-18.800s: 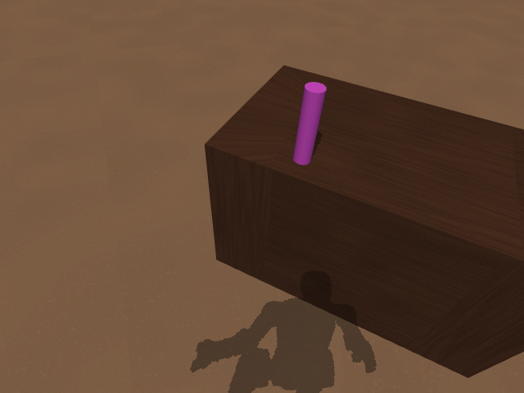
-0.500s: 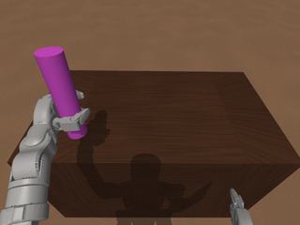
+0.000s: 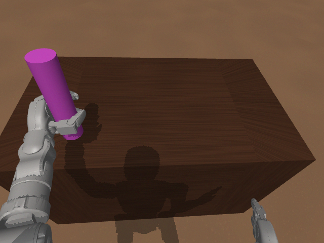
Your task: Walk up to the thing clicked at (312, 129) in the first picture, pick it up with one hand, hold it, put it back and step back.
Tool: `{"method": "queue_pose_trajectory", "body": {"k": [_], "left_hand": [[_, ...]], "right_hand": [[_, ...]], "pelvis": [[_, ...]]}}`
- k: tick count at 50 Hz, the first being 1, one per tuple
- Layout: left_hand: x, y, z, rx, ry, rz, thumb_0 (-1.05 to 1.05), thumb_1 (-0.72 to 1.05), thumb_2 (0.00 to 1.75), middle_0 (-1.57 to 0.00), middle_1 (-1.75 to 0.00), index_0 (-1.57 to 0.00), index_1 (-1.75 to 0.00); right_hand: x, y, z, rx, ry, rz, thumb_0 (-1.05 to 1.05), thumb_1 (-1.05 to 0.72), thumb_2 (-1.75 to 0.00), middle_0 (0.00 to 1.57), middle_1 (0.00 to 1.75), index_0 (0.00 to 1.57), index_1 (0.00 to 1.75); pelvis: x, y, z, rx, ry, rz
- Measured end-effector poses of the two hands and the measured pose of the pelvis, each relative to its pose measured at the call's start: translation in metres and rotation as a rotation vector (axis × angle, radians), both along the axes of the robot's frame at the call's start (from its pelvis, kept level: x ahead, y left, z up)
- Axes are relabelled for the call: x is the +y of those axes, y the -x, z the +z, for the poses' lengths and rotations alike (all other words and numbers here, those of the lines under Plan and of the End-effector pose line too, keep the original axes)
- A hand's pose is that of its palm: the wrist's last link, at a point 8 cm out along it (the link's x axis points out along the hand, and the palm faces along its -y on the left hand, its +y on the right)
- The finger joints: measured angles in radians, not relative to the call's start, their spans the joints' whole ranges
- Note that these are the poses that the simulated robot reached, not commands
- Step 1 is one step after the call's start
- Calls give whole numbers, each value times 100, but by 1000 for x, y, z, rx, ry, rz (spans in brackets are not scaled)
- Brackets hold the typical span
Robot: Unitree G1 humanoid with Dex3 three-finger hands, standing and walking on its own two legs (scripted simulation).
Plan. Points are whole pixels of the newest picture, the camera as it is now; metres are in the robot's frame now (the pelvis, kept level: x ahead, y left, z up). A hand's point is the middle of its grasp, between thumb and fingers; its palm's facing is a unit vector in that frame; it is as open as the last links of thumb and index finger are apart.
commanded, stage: crouch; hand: left
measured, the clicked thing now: (59, 101) +0.42 +0.21 +0.14
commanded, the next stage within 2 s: lower in 0.28 s
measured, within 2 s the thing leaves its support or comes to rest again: rests again in 1.38 s
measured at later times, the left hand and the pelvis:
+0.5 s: hand (72, 116) +0.44 +0.20 +0.07, palm faces +0.16 -0.99 +0.00, open 7.2 cm; pelvis +0.00 +0.01 -0.01, yaw +0 degrees
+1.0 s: hand (78, 129) +0.44 +0.20 +0.00, palm faces +0.16 -0.99 +0.00, open 7.2 cm; pelvis -0.01 +0.01 -0.04, yaw +0 degrees
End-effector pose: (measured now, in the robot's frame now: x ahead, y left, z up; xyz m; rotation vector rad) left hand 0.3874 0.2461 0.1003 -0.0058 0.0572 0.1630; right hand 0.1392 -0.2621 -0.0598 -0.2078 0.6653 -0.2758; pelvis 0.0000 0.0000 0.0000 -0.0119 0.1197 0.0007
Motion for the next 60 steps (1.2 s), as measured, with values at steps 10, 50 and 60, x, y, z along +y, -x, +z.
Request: {"method": "queue_pose_trajectory", "body": {"k": [10,50,60], "left_hand": [[3,-13,-14,-5,0,1,-1,-7,114,-90,-106,-90,-108],[8,-28,-94,7,-2,-5,-1,-7,113,-90,-107,-90,-109],[8,-30,-110,10,-8,-9,-1,-7,113,-90,-107,-90,-110]], "right_hand": [[5,-2,-3,22,0,6,-1,53,-5,6,5,6,5],[14,6,-2,34,64,71,-1,50,-6,6,5,6,5],[17,1,-1,32,71,90,-1,50,-6,6,5,6,5]], "pelvis": [[1,-2,-6,38,4,-1],[7,7,-39,167,26,-1],[7,3,-45,192,31,0]]}}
